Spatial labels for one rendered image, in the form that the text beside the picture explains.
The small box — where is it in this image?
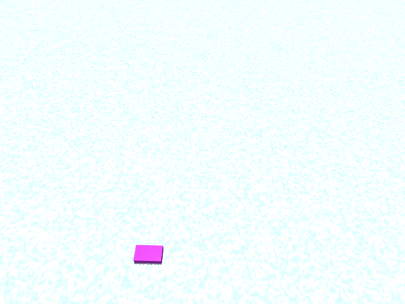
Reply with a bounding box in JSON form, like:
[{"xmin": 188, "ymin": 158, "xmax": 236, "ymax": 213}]
[{"xmin": 134, "ymin": 245, "xmax": 163, "ymax": 263}]

